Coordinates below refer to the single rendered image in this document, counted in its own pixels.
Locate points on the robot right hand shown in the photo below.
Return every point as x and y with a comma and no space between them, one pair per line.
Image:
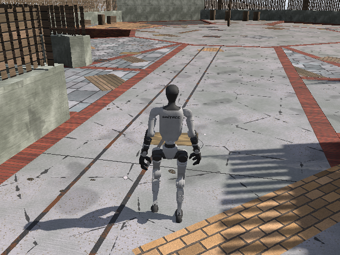
197,156

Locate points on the robot left hand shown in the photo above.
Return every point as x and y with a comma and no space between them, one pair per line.
142,163

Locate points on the robot right upper arm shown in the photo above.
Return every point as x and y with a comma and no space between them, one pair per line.
190,122

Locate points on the right robot foot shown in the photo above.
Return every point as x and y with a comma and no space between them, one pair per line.
179,217

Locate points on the left robot forearm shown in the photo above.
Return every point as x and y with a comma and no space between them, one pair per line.
146,145

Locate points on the left robot foot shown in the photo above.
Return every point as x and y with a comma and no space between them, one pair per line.
154,208

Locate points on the right robot forearm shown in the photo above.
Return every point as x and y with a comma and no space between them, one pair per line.
195,144

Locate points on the robot foot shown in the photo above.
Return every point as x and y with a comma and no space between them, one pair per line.
154,208
179,217

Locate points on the robot left upper arm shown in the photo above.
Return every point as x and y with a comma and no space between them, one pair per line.
152,121

